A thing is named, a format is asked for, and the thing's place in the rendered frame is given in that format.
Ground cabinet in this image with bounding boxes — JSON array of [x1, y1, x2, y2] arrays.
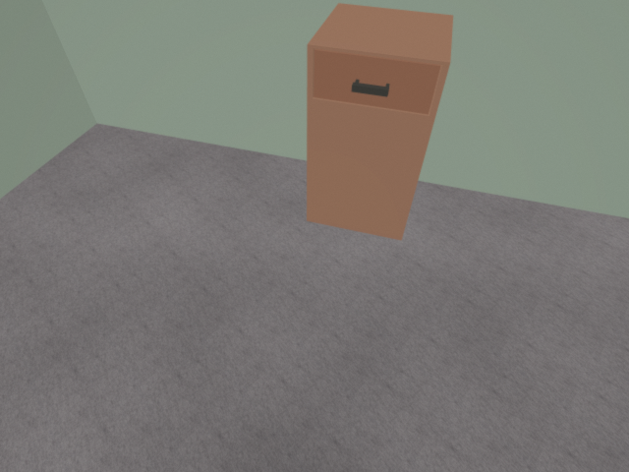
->
[[307, 3, 453, 241]]

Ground handle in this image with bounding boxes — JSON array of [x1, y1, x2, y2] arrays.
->
[[352, 80, 389, 97]]

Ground drawer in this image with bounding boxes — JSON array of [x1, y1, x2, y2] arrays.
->
[[314, 49, 441, 114]]

